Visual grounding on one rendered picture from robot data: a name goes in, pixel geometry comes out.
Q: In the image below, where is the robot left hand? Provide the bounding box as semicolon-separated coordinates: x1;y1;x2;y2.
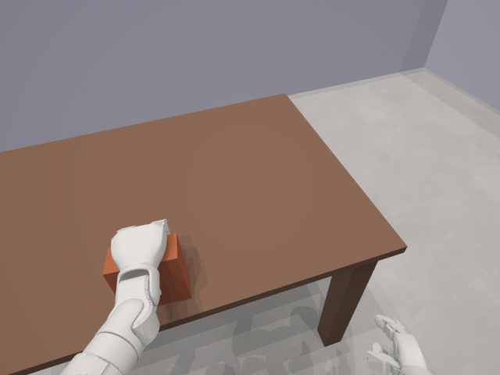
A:
111;219;170;295

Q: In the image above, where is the sponge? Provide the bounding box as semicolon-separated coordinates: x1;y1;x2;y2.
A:
102;233;191;306

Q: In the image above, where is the table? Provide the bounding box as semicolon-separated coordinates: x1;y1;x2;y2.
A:
0;93;408;375

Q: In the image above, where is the robot right hand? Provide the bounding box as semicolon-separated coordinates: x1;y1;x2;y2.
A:
368;315;427;375

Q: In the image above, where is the robot left forearm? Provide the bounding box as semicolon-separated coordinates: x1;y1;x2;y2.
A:
60;264;160;375

